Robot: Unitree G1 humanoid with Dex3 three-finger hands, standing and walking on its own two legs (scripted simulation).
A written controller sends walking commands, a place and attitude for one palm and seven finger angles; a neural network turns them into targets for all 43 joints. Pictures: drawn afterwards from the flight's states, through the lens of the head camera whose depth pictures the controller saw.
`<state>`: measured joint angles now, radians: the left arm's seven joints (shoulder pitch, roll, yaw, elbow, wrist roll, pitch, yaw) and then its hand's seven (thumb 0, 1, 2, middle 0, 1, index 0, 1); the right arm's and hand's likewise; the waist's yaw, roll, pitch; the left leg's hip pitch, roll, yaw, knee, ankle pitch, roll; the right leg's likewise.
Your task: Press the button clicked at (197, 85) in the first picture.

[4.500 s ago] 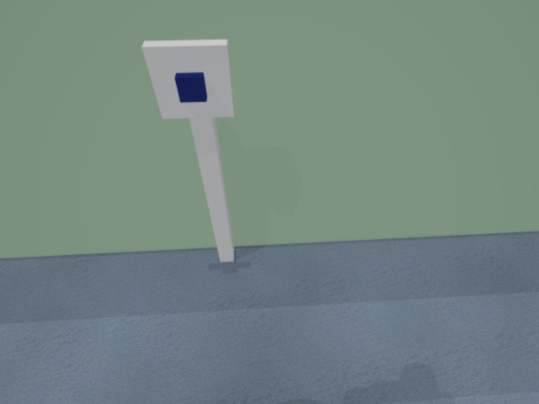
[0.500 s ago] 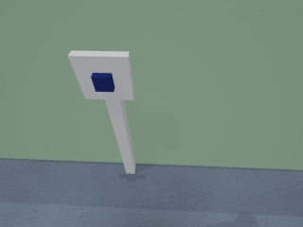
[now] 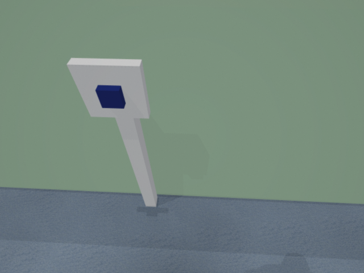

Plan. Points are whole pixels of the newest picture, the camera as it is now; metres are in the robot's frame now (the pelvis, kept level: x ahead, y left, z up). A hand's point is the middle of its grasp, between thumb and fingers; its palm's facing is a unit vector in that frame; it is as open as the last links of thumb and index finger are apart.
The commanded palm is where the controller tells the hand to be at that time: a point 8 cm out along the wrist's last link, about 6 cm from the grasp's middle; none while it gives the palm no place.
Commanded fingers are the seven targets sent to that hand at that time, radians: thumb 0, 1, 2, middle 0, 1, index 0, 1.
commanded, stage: raise the hand and make a fist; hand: left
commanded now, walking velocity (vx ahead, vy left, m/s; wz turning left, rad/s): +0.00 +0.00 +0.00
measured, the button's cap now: (111, 96) +0.52 +0.23 +0.09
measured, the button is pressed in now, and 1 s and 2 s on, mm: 0 0 0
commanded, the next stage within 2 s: aim a knuckle at the button in 1.94 s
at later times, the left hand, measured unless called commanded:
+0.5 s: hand (80, 272) +0.13 +0.21 -0.02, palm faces +0.13 -0.99 -0.02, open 4.4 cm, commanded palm +0.12 +0.26 -0.01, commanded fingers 0.00 0.90 0.90 -1.00 -1.17 -1.00 -1.17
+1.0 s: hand (79, 241) +0.17 +0.22 +0.02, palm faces -0.01 -1.00 -0.07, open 3.1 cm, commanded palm +0.14 +0.28 +0.03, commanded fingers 0.00 0.90 0.90 -1.30 -1.50 -1.30 -1.50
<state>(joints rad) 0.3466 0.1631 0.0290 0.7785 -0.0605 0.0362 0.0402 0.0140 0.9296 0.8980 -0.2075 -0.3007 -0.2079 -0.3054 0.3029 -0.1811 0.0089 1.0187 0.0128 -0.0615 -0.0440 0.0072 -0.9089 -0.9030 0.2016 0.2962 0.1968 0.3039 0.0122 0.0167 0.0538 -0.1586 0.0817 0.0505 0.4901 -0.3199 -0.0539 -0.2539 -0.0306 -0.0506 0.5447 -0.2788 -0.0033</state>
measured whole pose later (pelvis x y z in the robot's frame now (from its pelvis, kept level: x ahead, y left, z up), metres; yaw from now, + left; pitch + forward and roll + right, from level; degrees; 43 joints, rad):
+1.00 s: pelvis -0.03 +0.03 -0.06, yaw +3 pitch +10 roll -2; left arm 0.46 0.24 0.14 -0.20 -0.23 -0.28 -0.25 0.01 0.90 0.90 -1.28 -1.47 -1.28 -1.48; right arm 0.28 -0.25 0.01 0.54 0.04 -0.25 -0.05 0.02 -0.90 -0.90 0.20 0.30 0.20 0.30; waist 0.00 0.02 -0.09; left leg -0.67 0.05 -0.02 1.03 -0.52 -0.01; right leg -0.69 -0.08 -0.08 0.96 -0.43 0.04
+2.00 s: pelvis -0.02 +0.02 -0.02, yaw +3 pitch +2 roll -1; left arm 0.27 0.27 0.25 -0.05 -0.30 -0.15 -0.33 0.01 0.90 0.90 -1.30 -1.50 -1.30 -1.50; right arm 0.27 -0.25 0.05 0.58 0.05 -0.27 -0.07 0.01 -0.90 -0.90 0.20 0.30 0.20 0.30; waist 0.02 0.04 -0.05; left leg -0.37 0.06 0.00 0.74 -0.41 -0.03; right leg -0.40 -0.06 -0.08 0.71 -0.34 0.02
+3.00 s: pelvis -0.02 +0.02 -0.02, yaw +1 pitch +9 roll +0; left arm -0.45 0.33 0.31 0.71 -0.20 -0.24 -0.29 0.01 0.90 0.90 -1.30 -1.50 -1.30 -1.50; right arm 0.29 -0.26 0.03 0.62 0.03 -0.10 -0.07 0.01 -0.90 -0.90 0.20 0.30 0.20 0.30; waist -0.05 0.01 -0.04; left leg -0.50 0.06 0.02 0.76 -0.41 -0.04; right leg -0.56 -0.06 -0.05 0.75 -0.34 0.02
